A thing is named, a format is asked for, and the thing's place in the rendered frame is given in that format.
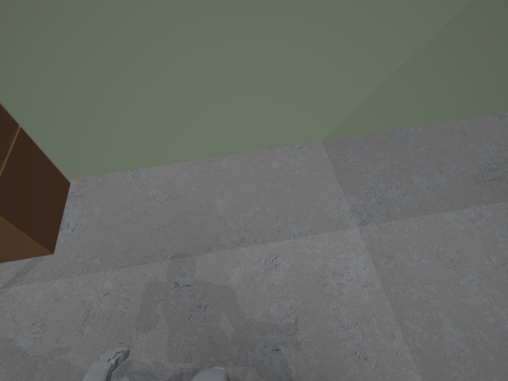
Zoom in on left robot hand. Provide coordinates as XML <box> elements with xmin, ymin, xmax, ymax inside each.
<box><xmin>82</xmin><ymin>347</ymin><xmax>130</xmax><ymax>381</ymax></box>

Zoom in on cupboard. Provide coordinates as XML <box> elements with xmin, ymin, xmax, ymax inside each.
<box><xmin>0</xmin><ymin>104</ymin><xmax>71</xmax><ymax>263</ymax></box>

